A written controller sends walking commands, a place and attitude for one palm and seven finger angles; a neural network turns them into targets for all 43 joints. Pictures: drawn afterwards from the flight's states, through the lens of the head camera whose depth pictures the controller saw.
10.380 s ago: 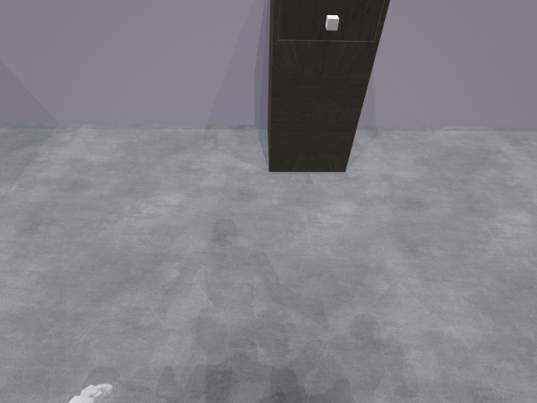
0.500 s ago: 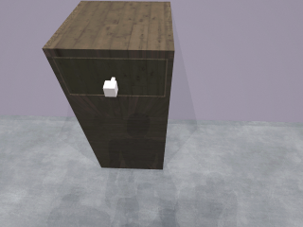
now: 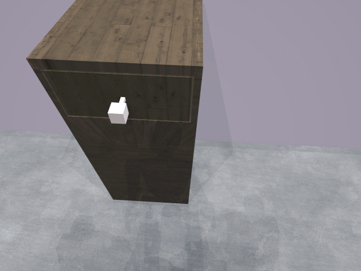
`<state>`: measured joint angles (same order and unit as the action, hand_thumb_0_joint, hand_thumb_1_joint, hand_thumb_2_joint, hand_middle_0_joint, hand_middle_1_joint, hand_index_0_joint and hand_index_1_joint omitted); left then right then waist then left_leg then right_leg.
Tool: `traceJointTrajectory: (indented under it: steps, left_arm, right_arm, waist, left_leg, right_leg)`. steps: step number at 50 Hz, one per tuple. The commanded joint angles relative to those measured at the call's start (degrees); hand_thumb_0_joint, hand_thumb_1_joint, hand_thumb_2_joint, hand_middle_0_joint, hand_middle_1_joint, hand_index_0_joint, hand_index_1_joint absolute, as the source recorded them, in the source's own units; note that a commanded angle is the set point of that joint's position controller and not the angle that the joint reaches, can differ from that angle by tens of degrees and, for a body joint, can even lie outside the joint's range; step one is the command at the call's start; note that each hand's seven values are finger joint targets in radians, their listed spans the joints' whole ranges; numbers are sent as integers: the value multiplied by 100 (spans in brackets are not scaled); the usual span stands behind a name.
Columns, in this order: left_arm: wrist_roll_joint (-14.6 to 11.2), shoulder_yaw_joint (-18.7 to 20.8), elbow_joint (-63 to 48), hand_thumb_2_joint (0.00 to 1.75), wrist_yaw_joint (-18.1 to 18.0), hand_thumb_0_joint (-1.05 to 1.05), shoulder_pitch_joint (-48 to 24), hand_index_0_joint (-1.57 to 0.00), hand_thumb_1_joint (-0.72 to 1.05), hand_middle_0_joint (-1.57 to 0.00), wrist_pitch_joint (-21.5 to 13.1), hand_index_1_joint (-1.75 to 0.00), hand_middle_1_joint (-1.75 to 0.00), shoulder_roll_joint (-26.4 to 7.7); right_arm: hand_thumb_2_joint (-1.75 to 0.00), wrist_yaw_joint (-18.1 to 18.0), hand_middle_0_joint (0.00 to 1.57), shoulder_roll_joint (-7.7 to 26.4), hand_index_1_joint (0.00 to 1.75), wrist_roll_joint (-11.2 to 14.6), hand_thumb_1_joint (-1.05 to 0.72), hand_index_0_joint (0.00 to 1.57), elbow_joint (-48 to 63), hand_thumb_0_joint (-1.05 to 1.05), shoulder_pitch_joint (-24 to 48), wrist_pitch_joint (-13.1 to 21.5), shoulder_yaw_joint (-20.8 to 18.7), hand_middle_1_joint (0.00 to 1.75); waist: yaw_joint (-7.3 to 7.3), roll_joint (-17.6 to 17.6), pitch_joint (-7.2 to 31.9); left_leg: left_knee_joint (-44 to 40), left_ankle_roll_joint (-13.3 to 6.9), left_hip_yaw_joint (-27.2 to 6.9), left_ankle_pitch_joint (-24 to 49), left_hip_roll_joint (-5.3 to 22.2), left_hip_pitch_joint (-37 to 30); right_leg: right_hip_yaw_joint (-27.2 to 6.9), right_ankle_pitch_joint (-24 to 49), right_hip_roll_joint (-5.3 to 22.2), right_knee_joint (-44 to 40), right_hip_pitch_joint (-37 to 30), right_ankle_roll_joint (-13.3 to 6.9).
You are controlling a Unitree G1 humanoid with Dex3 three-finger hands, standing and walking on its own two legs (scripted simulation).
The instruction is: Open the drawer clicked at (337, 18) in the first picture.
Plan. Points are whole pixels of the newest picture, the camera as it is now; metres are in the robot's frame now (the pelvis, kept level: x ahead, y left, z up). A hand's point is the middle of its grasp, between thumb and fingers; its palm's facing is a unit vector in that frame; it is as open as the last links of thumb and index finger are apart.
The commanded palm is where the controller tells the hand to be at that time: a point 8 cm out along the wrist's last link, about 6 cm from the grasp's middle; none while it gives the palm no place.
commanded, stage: come to a stop and stand still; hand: left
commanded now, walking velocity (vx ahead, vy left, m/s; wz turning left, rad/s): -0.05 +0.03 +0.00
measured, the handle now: (120, 108) +0.50 +0.21 +0.03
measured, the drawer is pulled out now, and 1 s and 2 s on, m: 0.00 0.00 0.00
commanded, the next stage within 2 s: look again from close up in 0.80 s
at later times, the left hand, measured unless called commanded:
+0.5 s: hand out of the picture +0.02 +0.23 -0.17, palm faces +0.02 -0.97 -0.23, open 7.4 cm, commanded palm none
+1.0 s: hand out of the picture -0.09 +0.19 -0.18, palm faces +0.03 -0.98 -0.17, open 7.4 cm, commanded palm none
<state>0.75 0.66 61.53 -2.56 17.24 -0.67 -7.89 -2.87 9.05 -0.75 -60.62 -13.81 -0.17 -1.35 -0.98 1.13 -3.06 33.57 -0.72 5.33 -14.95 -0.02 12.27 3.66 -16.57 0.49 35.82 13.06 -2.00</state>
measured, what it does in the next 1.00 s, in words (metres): shifts its weight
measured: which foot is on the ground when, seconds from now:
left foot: down 0.00-1.00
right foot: down 0.00-1.00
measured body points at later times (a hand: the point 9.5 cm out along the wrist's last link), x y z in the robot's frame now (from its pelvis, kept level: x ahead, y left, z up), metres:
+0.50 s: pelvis -0.06 +0.04 -0.02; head -0.06 +0.04 +0.43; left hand +0.01 +0.28 -0.15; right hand -0.01 -0.19 -0.17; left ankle -0.06 +0.11 -0.74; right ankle -0.04 -0.09 -0.74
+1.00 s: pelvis -0.06 +0.03 +0.00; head -0.05 +0.03 +0.45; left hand -0.09 +0.25 -0.16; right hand -0.07 -0.19 -0.17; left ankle -0.06 +0.11 -0.74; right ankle -0.04 -0.09 -0.74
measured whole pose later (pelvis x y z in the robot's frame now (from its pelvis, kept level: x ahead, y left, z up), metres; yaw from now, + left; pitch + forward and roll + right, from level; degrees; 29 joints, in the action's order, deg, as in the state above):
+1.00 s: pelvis -0.06 +0.03 +0.00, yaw +1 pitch -1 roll +0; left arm 0.8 -1.4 63.5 -1.1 20.0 -0.1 -7.8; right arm -1.0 9.2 -0.9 -62.6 -19.2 0.4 0.7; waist -0.2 -0.3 -0.9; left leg 25.6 -4.1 4.0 -13.6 -3.3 11.7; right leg -0.5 -13.0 0.7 28.1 14.5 0.1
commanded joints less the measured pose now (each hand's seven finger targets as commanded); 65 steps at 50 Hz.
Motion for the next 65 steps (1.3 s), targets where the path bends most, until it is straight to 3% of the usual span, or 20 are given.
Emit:
traceJointTrajectory:
  steps: [1, 7, 8, 9, 10, 11, 13, 14, 15, 16, 17, 21, 24, 25, 26, 29, 35, 45, 53, 65]
  left_arm:
    - [43, 223, -288, 90, -74, 0, 482, -20, 90, -20, 32, -30, -30, -790]
    - [45, 170, -473, 90, -49, 0, 370, -20, 90, -20, 49, -30, -30, -778]
    - [43, 164, -370, 90, -239, 0, 660, -20, 90, -20, -129, -30, -30, -1005]
    - [95, 235, -693, 90, -208, 0, 689, -20, 90, -20, -176, -30, -30, -1245]
    - [95, 224, -721, 90, -184, 0, 687, -20, 90, -20, -217, -30, -30, -1260]
    - [77, 234, -757, 90, -174, 0, 475, -20, 90, -20, -226, -30, -30, -1324]
    - [-26, 203, -980, 90, -157, 0, 87, -20, 90, -20, -164, -30, -30, -1218]
    - [-77, 171, -1046, 90, -142, 0, -14, -20, 90, -20, -122, -30, -30, -1054]
    - [-95, 102, -1099, 90, -128, 0, -169, -20, 90, -20, -50, -30, -30, -908]
    - [-60, 47, -1075, 90, -106, 0, -202, -20, 90, -20, 25, -30, -30, -801]
    - [-57, 51, -1063, 90, -87, 0, -348, -20, 90, -20, 104, -30, -30, -829]
    - [-10, 65, -858, 90, 62, 0, -102, -20, 90, -20, 165, -30, -30, -669]
    - [4, 38, -809, 90, 91, 0, -64, -20, 90, -20, 112, -30, -30, -789]
    - [6, 24, -865, 90, 92, 0, -208, -20, 90, -20, 102, -30, -30, -880]
    - [9, 21, -910, 90, 90, 0, -323, -20, 90, -20, 115, -30, -30, -896]
    - [42, 35, -855, 90, 98, 0, -257, -20, 90, -20, 118, -30, -30, -830]
    - [13, 2, -627, 90, 107, 0, 101, -20, 90, -20, 54, -30, -30, -687]
    - [15, -77, -159, 90, 89, 0, 362, -20, 90, -20, -24, -30, -30, -550]
    - [-6, -114, 86, 90, 56, 0, 480, -20, 90, -20, -96, -30, -30, -478]
    - [-19, -68, 132, 90, 39, 0, 418, -20, 90, -20, -121, -30, -30, -501]
  right_arm:
    - [-90, 0, 20, 394, 30, -2, -90, 20, 231, 0, -586, 6, -121, 30]
    - [-90, 49, 20, 393, 30, 4, -90, 20, 332, 0, -441, 52, -66, 30]
    - [-90, 85, 20, 816, 30, 90, -90, 20, 780, 0, 43, 134, -153, 30]
    - [-90, 168, 20, 503, 30, 42, -90, 20, 966, 0, -239, 125, -119, 30]
    - [-90, 170, 20, 469, 30, 58, -90, 20, 1058, 0, 26, 129, -98, 30]
    - [-90, 180, 20, 488, 30, 60, -90, 20, 1041, 0, -41, 118, -104, 30]
    - [-90, 192, 20, 632, 30, 21, -90, 20, 831, 0, -585, 130, -116, 30]
    - [-90, 171, 20, 841, 30, -35, -90, 20, 765, 0, -744, 143, -140, 30]
    - [-90, 144, 20, 931, 30, -45, -90, 20, 746, 0, -727, 127, -142, 30]
    - [-90, 112, 20, 854, 30, -30, -90, 20, 713, 0, -562, 112, -77, 30]
    - [-90, 92, 20, 784, 30, -40, -90, 20, 740, 0, -452, 93, -34, 30]
    - [-90, 144, 20, 815, 30, -52, -90, 20, 907, 0, 112, 86, 6, 30]
    - [-90, 161, 20, 749, 30, -24, -90, 20, 906, 0, 34, 67, 26, 30]
    - [-90, 174, 20, 730, 30, -38, -90, 20, 862, 0, -119, 56, 39, 30]
    - [-90, 191, 20, 723, 30, -70, -90, 20, 775, 0, -249, 67, 38, 30]
    - [-90, 198, 20, 934, 30, -68, -90, 20, 710, 0, -330, 64, -19, 30]
    - [-90, 179, 20, 797, 30, -47, -90, 20, 493, 0, -459, 126, 57, 30]
    - [-90, 144, 20, 636, 30, 0, -90, 20, 104, 0, -732, 167, 106, 30]
    - [-90, 110, 20, 465, 30, 32, -90, 20, -110, 0, -799, 226, 170, 30]
    - [-90, 55, 20, 348, 30, 22, -90, 20, -269, 0, -749, 251, 191, 30]
  waist:
    - [90, 150, 398]
    - [70, 169, 562]
    - [14, 406, 296]
    - [20, 979, 724]
    - [-65, 870, 972]
    - [78, 615, 1252]
    - [372, 237, 1384]
    - [362, -538, 1353]
    - [337, -1557, 903]
    - [217, -1896, 474]
    - [200, -1319, 23]
    - [-148, -545, -337]
    - [-16, -65, -447]
    - [95, -14, -558]
    - [174, -478, -513]
    - [118, 115, -361]
    - [72, -357, -161]
    - [103, -239, -221]
    - [124, 13, -129]
    - [103, -120, -43]
  left_leg:
    - [92, -41, -142, 2317, 391, -154]
    - [-330, -106, -302, 2359, 528, -362]
    - [634, 19, -70, 2518, 594, -96]
    - [781, -81, -255, -30, 214, 926]
    - [694, -117, -285, -1045, 46, 1243]
    - [201, -158, -138, -1023, 27, 1140]
    - [-510, -267, -310, 1126, 177, -132]
    - [-407, -445, -836, 2924, 725, -729]
    - [-712, -813, -1484, 4255, 1260, -957]
    - [-962, -1092, -1603, 4986, 1488, -839]
    - [-1066, -1141, -1520, 4459, 1484, -475]
    - [-1359, -821, -1134, 974, 994, 922]
    - [-1413, -445, -1113, -1314, 558, 1130]
    - [-1450, -385, -1142, -1516, 466, 976]
    - [-1648, -382, -1293, -1484, 478, 765]
    - [-1961, -477, -1621, -2130, 812, 1015]
    - [-2024, -438, -1471, -1760, 709, 805]
    - [-1955, -395, -1392, -1290, 684, 624]
    - [-1493, -325, -967, 8, 546, 135]
    - [-1220, -240, -780, 889, 553, -115]
  right_leg:
    - [-762, 4384, 1046, -189, -257, -266]
    - [-689, 3495, 873, -284, -160, -136]
    - [-924, 5712, 922, -671, -31, 164]
    - [-1326, 6561, 1314, -380, -1212, -220]
    - [-1558, 7326, 1507, -207, -1713, -524]
    - [-1272, 7399, 1441, 63, -1986, -575]
    - [-746, 5595, 1018, 515, -1129, -336]
    - [-433, 3661, 623, 723, -390, -143]
    - [-199, 476, 185, 956, 410, 59]
    - [-280, -1585, 27, 1214, 801, 150]
    - [-372, -1797, 82, 1279, 862, 124]
    - [-163, -325, 134, 240, -77, 133]
    - [-815, -441, 359, -994, -53, -61]
    - [-1045, -958, 500, -1222, 358, -175]
    - [-988, -920, 463, -1166, 528, -190]
    - [-608, -750, 176, -803, 279, -24]
    - [-766, -478, 229, -981, 197, -67]
    - [-802, -91, 321, -1106, 140, -58]
    - [-931, 555, 461, -1225, 124, -57]
    - [-947, 1431, 505, -1149, -124, -117]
